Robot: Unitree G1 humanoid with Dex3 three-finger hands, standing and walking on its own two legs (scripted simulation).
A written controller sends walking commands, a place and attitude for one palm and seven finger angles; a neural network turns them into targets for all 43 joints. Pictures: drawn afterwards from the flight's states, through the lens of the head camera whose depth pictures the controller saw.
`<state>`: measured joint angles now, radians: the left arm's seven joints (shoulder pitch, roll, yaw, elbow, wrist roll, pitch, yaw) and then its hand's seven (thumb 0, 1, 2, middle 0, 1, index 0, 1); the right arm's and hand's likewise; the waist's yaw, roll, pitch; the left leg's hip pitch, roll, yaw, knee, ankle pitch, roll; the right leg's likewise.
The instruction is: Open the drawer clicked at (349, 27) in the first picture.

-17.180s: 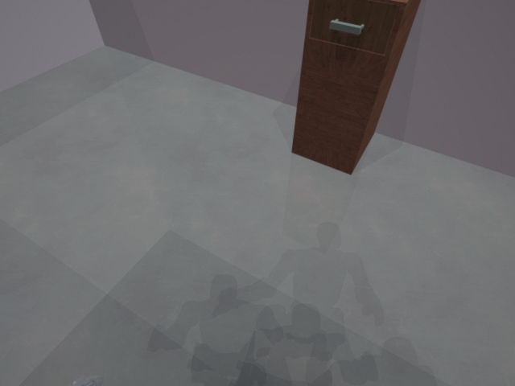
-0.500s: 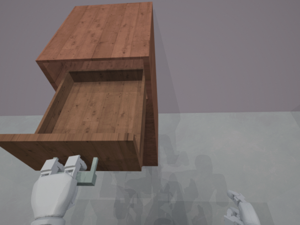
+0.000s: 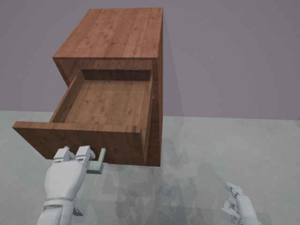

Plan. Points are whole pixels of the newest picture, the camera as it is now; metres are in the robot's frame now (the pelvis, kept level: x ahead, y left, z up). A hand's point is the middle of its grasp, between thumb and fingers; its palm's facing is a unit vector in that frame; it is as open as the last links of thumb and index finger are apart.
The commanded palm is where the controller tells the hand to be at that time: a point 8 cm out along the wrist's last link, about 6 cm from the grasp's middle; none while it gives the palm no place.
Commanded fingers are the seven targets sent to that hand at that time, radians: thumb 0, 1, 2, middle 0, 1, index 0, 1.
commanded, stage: lift the hand off the handle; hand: left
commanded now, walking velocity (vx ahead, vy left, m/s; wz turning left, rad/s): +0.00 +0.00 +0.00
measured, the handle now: (81, 158) +0.27 +0.23 +0.03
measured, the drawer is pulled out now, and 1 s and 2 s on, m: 0.30 0.30 0.30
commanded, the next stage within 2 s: draw the hand back to the body in 1.44 s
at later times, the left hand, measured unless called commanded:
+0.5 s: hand (76, 171) +0.23 +0.22 +0.04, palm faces +0.03 -0.08 -1.00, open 13.2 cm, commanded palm +0.20 +0.22 +0.11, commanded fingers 0.00 -0.50 0.30 -0.30 -1.20 -0.30 -1.20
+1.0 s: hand (62, 157) +0.23 +0.23 +0.11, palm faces +0.09 -0.07 -0.99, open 13.3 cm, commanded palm +0.20 +0.23 +0.18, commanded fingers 0.00 -0.50 0.30 -0.30 -1.20 -0.30 -1.20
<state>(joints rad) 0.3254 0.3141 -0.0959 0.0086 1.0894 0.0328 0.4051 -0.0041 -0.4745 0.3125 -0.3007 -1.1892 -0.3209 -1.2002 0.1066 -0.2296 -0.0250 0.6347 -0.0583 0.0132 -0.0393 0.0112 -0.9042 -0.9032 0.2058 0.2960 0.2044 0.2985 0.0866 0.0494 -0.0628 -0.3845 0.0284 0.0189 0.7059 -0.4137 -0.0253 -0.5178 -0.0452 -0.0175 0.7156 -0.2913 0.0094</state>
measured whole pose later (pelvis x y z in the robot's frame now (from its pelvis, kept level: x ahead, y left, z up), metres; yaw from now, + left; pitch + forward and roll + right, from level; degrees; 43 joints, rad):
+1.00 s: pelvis +0.00 +0.00 +0.03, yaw +1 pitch -2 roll +0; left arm 0.22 0.44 -0.09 -0.20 0.95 0.05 0.14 0.00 -0.49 0.30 -0.36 -1.22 -0.42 -1.23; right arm 0.07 -0.23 0.01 0.67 -0.03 0.03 -0.05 0.01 -0.90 -0.90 0.21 0.30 0.20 0.30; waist 0.13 0.11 0.01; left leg -0.11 0.02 0.00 0.43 -0.28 -0.02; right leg -0.24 -0.05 -0.05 0.46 -0.19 0.01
